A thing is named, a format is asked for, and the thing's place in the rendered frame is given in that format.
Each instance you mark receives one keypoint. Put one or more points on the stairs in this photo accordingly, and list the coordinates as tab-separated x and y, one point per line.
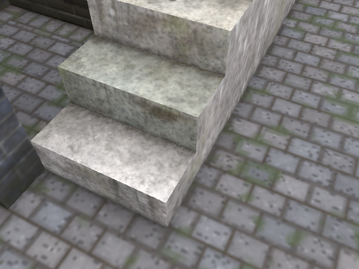
150	94

